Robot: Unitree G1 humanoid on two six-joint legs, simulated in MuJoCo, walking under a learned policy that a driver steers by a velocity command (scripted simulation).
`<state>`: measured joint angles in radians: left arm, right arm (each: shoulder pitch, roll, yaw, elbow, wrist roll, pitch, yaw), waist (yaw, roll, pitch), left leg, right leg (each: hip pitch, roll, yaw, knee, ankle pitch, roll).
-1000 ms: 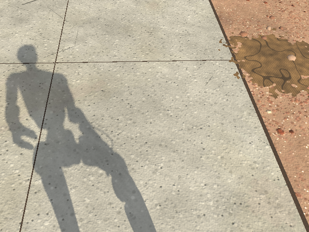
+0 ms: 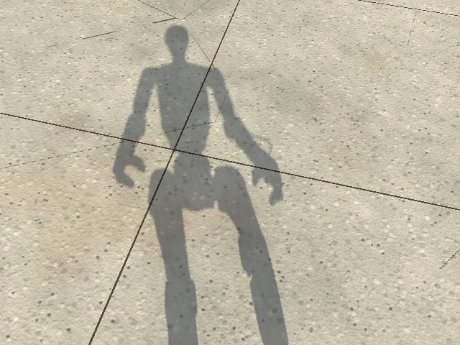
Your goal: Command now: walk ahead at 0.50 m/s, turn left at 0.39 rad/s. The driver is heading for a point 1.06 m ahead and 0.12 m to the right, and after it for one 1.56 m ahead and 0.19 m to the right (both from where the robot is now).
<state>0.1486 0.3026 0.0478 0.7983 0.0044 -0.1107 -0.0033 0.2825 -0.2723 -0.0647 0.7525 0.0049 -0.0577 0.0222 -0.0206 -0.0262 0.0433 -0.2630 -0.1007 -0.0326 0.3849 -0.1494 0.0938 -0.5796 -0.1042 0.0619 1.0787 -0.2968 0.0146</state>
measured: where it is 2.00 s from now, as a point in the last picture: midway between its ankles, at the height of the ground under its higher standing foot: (257, 165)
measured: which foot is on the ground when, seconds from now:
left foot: down 0.00-0.30, up 0.32-0.82, down 0.84-1.00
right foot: up 0.00-0.28, down 0.30-0.86, up 0.88-1.00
